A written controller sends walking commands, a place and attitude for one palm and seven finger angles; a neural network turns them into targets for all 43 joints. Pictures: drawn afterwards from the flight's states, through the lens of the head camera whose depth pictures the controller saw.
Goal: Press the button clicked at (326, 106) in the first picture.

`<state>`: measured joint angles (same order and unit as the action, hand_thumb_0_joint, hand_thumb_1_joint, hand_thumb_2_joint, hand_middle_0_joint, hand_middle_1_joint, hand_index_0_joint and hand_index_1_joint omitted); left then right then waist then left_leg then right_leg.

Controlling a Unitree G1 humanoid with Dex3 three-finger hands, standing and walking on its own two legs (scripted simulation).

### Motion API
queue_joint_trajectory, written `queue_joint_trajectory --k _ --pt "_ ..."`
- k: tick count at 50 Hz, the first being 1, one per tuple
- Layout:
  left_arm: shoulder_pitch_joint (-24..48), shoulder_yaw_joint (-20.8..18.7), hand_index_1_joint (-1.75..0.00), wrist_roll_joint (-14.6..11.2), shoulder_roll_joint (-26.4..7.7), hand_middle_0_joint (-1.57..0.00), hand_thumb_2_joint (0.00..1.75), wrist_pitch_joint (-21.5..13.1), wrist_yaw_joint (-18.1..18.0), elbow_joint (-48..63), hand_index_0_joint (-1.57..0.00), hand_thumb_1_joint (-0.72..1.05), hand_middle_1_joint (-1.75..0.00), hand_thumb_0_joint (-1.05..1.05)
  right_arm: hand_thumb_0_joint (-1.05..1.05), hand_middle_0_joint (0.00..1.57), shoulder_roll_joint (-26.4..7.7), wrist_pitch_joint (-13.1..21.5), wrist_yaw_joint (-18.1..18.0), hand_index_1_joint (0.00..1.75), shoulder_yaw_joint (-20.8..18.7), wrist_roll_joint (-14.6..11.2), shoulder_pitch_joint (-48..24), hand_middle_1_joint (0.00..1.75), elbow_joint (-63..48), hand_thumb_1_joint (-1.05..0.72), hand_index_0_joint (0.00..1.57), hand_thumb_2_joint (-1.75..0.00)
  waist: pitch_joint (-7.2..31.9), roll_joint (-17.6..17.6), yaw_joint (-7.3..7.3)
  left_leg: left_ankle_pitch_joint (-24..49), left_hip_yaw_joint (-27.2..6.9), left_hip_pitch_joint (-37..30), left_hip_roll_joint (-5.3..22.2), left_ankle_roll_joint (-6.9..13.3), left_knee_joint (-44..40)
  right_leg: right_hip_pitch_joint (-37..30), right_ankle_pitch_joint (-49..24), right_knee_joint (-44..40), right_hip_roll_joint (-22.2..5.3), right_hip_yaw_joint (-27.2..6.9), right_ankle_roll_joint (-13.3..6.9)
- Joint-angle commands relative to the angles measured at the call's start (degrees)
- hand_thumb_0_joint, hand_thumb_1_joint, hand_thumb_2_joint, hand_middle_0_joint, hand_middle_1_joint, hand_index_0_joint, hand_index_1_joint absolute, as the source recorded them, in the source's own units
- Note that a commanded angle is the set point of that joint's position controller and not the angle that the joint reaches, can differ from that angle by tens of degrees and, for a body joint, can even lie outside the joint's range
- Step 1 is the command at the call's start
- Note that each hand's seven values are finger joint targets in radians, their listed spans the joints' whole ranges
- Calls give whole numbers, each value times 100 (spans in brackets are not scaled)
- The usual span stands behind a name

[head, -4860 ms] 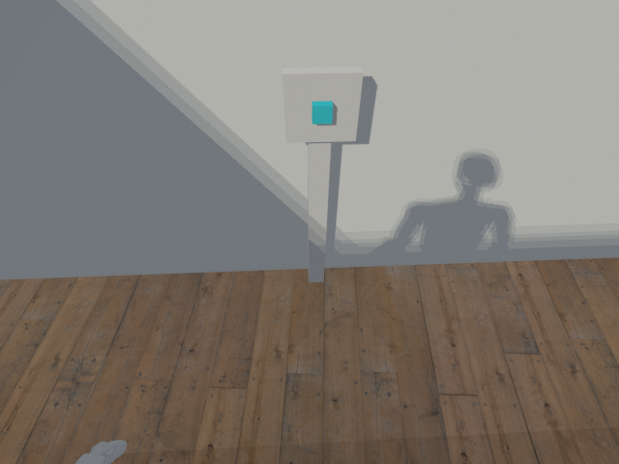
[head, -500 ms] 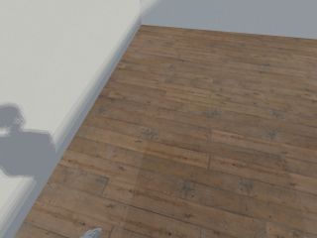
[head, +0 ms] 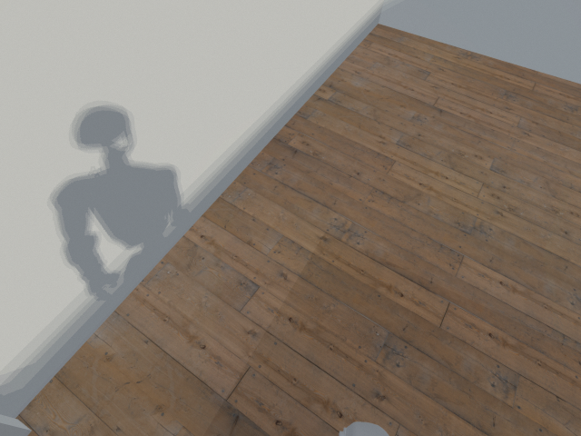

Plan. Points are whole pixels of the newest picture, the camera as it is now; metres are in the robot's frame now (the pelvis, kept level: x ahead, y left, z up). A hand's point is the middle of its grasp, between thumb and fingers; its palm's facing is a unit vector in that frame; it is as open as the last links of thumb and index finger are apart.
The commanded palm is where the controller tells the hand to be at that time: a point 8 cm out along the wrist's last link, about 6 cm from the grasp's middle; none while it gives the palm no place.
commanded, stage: turn to face it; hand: left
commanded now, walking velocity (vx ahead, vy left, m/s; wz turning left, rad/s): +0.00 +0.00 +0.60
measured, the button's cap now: out of the picture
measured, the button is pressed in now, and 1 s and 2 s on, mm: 0 0 0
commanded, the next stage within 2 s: take the last steps up to it in 1.62 s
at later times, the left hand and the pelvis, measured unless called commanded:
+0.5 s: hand out of the picture -0.03 +0.15 -0.15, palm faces +0.34 -0.90 -0.28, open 7.4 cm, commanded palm none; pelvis -0.04 -0.06 +0.00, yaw +20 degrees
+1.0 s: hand out of the picture -0.12 +0.23 -0.17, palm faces +0.61 -0.75 -0.26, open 7.4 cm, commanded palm none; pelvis -0.06 -0.01 +0.00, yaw +37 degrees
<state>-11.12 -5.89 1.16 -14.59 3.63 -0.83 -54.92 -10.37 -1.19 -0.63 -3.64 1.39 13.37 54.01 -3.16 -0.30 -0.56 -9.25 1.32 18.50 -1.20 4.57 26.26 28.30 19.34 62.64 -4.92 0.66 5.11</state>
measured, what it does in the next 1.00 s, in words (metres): steps on the spot, turning left: right foot, then left foot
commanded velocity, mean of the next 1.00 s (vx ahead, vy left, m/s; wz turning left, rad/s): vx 0.00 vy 0.00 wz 0.60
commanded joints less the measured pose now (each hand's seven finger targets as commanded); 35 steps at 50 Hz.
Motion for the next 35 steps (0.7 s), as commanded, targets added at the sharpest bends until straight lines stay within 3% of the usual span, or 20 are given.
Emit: queue_joint_trajectory --k 1,4,8,10,11,12,13,14,15,16,17,18,19,22,25,31,33,34,35 --pt "216 -29 -30 -17 -241 -20 90 -163 -34 543 -20 90 -30 0 0 20 -1203 70 -24 30 -311 -8 275 30 -306 -90 20 -90 615 742 -167 95 -2049 -979 1486 440 -1092 306 221 -480 29 -100 24" --pt "313 -11 -30 -26 -245 -20 90 -164 -43 619 -20 90 -30 0 0 20 -1278 19 -2 30 -358 11 274 30 -324 -90 20 -90 577 795 -229 -283 -2378 -806 1416 486 -1117 27 473 -984 143 -98 -28" --pt "74 9 -30 -64 -211 -20 90 -183 -69 659 -20 90 -30 0 0 20 -1337 -43 22 30 -404 28 125 30 -389 -90 20 -90 736 1003 -148 -254 -2726 -541 1249 453 -1066 -654 603 -1811 379 -103 -156" --pt "-334 -9 -30 -93 -241 -20 90 -191 -84 581 -20 90 -30 0 0 20 -1345 -78 46 30 -439 39 -78 30 -486 -90 20 -90 820 975 17 -335 -2684 -212 1021 266 -1091 -1344 449 -2621 534 27 -256" --pt "-626 -32 -30 -105 -282 -20 90 -197 -95 523 -20 90 -30 0 0 20 -1337 -101 61 30 -454 29 -214 30 -537 -90 20 -90 847 1000 149 -558 -2580 105 850 90 -1044 -1879 161 -3245 559 114 -301" --pt "-890 -68 -30 -85 -422 -20 90 -230 -111 469 -20 90 -30 0 0 20 -1241 -124 78 30 -456 -3 -352 30 -586 -90 20 -90 811 799 291 -836 -2378 606 598 -161 -804 -2539 -274 -4095 442 116 -356" --pt "-1003 -148 -30 -8 -798 -20 90 -279 -153 514 -20 90 -30 0 0 20 -892 -158 107 30 -427 -50 -243 30 -627 -90 20 -90 787 -255 346 -1602 -1689 1599 59 -518 378 -3186 450 -4935 -649 -888 -704" --pt "-607 -173 -30 73 -1246 -20 90 -280 -178 708 -20 90 -30 0 0 20 -612 -145 87 30 -392 -34 -156 30 -747 -90 20 -90 435 -1904 314 -2124 -522 2436 -591 -878 2272 -2727 1348 -5510 -2258 -2555 -1296" --pt "23 -68 -30 2 -1070 -20 90 -263 -203 909 -20 90 -30 0 0 20 -1036 -137 111 30 -449 60 -276 30 -710 -90 20 -90 129 -1197 101 -2044 -765 1974 -123 -734 3231 -1439 1059 -5495 -2344 -2025 -1340" --pt "534 -17 -30 -4 -770 -20 90 -334 -192 1034 -20 90 -30 0 0 20 -1004 -188 169 30 -443 66 -98 30 -598 -90 20 -90 13 -941 -188 -1521 -749 1719 -15 -718 3738 -1083 556 -5390 -1849 -1405 -1206" --pt "653 -12 -30 -22 -693 -20 90 -363 -178 1060 -20 90 -30 0 0 20 -873 -210 188 30 -430 40 33 30 -521 -90 20 -90 20 -993 -270 -1413 -597 1636 10 -766 4000 -1128 -70 -5177 -1560 -1166 -1068" --pt "620 61 -30 -26 -544 -20 90 -405 -145 1012 -20 90 -30 0 0 20 -889 -216 218 30 -400 36 32 30 -425 -90 20 -90 -163 -811 -287 -1110 -433 1662 141 -824 4234 -1261 -853 -4883 -1309 -579 -1025" --pt "437 103 -30 -20 -452 -20 90 -454 -131 951 -20 90 -30 0 0 20 -849 -199 240 30 -370 23 34 30 -407 -90 20 -90 -163 -852 -234 -971 -321 1768 165 -880 4284 -1552 -1575 -4662 -1203 -262 -1029" --pt "-179 87 -30 9 -538 -20 90 -467 -136 759 -20 90 -30 0 0 20 -776 -191 248 30 -303 -17 -301 30 -494 -90 20 -90 33 -857 48 -1082 -118 1857 253 -973 3916 -2303 -2488 -4348 -1299 15 -1075" --pt "-582 54 -30 37 -730 -20 90 -429 -115 637 -20 90 -30 0 0 20 -730 -216 250 30 -246 -17 -748 30 -612 -90 20 -90 35 -1063 268 -1329 61 1648 312 -999 3337 -2454 -2786 -4212 -1434 132 -1135" --pt "-686 -39 -30 75 -988 -20 90 -352 -89 600 -20 90 -30 0 0 20 -694 -126 254 30 -141 -64 -983 30 -698 -90 20 -90 323 -1478 404 -1534 493 727 230 -841 1738 -2591 -3501 -3708 -1589 473 -1104" --pt "-602 -68 -30 54 -1025 -20 90 -325 -73 583 -20 90 -30 0 0 20 -768 -68 228 30 -155 -62 -719 30 -677 -90 20 -90 524 -1365 257 -1062 632 136 143 -772 783 -2555 -3509 -3197 -1556 776 -902" --pt "-566 -75 -30 5 -1007 -20 90 -310 -57 606 -20 90 -30 0 0 20 -927 -31 220 30 -194 -42 -417 30 -605 -90 20 -90 712 -1099 78 -357 545 -532 141 -703 69 -2264 -3285 -2610 -1460 951 -689" --pt "-568 -58 -30 -43 -834 -20 90 -298 -31 696 -20 90 -30 0 0 20 -1386 37 192 30 -306 -18 55 30 -510 -90 20 -90 1144 -40 -197 911 -300 -1785 778 -417 -353 -1273 -2202 -1451 -1180 1082 -374"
